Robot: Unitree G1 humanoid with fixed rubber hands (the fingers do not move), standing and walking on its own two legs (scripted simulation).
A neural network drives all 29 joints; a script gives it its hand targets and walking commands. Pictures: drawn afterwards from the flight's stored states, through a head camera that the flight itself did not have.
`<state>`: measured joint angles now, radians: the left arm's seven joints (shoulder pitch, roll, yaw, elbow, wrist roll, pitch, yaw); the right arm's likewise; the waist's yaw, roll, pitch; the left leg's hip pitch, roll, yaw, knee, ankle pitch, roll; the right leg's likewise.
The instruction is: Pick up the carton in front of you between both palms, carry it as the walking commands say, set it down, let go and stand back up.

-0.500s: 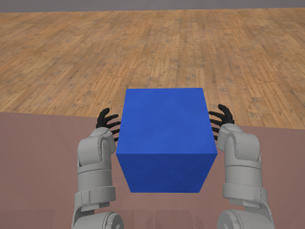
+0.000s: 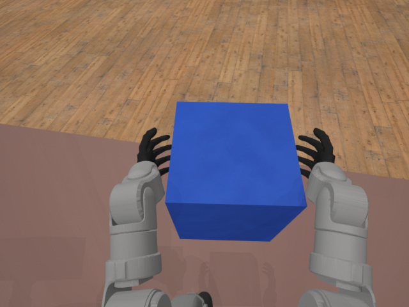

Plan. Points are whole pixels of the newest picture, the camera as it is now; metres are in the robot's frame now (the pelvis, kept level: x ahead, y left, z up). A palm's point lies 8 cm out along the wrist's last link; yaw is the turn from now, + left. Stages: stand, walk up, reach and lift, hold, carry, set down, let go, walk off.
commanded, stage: carry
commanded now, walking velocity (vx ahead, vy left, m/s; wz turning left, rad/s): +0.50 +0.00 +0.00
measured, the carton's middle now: (228, 178) +0.36 +0.02 +0.03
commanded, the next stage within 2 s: none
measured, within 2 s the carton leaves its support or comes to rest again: neither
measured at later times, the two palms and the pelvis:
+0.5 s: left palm (170, 85) +0.61 +0.19 +0.08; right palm (289, 88) +0.60 -0.12 +0.08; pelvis +0.28 +0.03 -0.02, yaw +1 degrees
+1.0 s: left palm (177, 64) +0.75 +0.20 +0.05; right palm (277, 64) +0.76 -0.11 +0.05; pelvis +0.42 +0.03 -0.04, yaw +2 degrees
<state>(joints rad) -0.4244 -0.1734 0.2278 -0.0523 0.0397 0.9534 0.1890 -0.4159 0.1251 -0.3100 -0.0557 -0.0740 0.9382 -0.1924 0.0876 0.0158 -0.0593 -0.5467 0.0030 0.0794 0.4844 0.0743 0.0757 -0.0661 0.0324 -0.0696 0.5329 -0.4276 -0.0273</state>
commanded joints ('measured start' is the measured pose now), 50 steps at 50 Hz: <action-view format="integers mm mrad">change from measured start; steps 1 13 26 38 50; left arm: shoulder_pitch -515 -510 -441 -609 -474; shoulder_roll -703 -774 -600 -791 -669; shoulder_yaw -609 -568 -520 -590 -563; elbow -21 -23 -40 -62 -59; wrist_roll -149 -92 -100 -160 -128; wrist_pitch -13 -66 -6 -38 -25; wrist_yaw -5 7 27 -18 5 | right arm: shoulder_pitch -464 -580 -452 -576 -491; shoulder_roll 684 803 647 825 716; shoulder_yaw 565 697 635 634 632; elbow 8 -77 -51 -26 -42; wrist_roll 114 223 176 166 165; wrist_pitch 10 -61 -2 -15 -9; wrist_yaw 6 41 -7 19 4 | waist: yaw -90 -118 -102 -89 -65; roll -99 72 93 -90 -38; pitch -373 -382 -305 -472 -474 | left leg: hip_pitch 445 603 555 302 369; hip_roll -23 234 79 -25 73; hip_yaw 35 -328 -52 -62 -129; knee -71 -98 244 204 113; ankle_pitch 65 169 499 -471 74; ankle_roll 8 137 4 -41 -20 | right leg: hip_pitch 15 -654 -274 -46 48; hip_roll -121 -78 38 -282 -194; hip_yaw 14 64 -86 211 113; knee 313 527 -138 -131 5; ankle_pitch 770 151 709 820 1107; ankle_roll -39 -8 -38 -172 -109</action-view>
